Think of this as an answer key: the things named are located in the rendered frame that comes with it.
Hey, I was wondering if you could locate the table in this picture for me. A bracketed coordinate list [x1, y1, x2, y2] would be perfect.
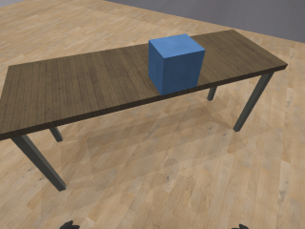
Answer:
[0, 30, 288, 192]

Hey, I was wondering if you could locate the carton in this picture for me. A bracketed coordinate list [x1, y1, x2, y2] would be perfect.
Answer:
[148, 33, 206, 95]

